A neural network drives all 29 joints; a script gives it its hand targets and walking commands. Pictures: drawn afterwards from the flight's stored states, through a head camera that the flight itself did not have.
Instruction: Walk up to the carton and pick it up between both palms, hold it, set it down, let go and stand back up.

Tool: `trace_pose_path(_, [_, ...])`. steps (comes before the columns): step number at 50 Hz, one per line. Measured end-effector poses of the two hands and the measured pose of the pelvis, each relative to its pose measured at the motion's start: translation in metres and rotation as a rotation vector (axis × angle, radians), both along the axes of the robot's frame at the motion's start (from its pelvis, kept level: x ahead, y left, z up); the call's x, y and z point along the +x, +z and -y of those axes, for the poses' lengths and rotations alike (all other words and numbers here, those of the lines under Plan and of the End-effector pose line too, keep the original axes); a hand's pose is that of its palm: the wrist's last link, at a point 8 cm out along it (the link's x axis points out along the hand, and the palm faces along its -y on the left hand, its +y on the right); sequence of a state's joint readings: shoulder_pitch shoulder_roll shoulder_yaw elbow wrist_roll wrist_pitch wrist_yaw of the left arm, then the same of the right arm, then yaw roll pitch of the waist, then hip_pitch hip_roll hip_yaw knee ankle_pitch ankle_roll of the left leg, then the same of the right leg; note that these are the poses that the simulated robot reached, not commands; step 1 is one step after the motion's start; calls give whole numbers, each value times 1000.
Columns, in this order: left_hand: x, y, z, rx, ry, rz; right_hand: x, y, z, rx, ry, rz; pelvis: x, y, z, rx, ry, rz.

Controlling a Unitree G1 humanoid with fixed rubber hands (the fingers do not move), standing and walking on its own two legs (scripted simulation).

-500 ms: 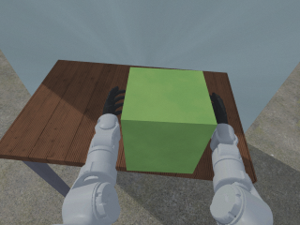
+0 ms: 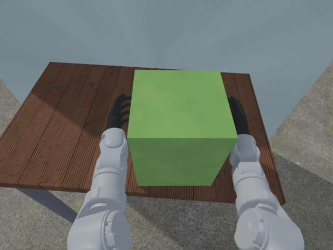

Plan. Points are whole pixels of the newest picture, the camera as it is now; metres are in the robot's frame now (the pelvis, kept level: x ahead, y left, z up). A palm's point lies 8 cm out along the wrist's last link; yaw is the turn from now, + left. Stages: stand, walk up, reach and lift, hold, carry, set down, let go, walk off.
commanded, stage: set down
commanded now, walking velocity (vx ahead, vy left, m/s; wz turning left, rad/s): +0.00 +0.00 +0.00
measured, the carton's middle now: (176, 132) +0.42 -0.01 +0.02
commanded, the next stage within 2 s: none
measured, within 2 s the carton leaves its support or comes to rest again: neither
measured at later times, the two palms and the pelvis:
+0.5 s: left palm (115, 130) +0.40 +0.14 +0.06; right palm (239, 134) +0.39 -0.16 +0.06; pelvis -0.01 +0.00 +0.00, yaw -1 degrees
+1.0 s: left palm (102, 130) +0.40 +0.17 +0.06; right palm (244, 133) +0.40 -0.18 +0.05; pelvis -0.04 +0.00 -0.02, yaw -1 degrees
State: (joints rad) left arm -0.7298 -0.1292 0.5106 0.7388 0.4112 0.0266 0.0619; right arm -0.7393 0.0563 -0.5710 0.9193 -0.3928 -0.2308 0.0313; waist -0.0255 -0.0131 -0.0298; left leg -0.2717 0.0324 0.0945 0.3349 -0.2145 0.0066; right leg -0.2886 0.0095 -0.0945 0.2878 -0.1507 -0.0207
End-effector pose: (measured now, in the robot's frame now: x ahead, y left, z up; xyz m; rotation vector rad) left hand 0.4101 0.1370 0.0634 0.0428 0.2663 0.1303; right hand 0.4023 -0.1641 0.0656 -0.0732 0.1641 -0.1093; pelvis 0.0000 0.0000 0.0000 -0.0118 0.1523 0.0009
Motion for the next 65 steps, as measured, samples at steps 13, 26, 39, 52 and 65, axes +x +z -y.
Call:
trace_pose_path(13, [-8, -4, 0, -13, -6, -4, -10, -3, 0, 7, -14, -7, -11, 1, -2, 6, -2, 5])
trace_pose_path(26, [-9, -5, 0, -9, -5, 2, -12, -4, 0, 6, -15, -23, -13, 1, -1, 5, -12, -2])
trace_pose_path(39, [-3, -24, -4, 28, -17, -47, -7, -35, 2, 46, 20, -162, -27, -9, 0, -4, -27, -141])
trace_pose_path(52, [-12, -1, -39, 43, 40, -24, -2, -8, 30, 38, -15, -147, -46, -21, 2, -11, -10, -210])
trace_pose_path(65, [-9, 31, -51, 47, 58, 20, -7, 36, 93, 39, -49, -129, -66, -29, 21, 12, -3, -244])
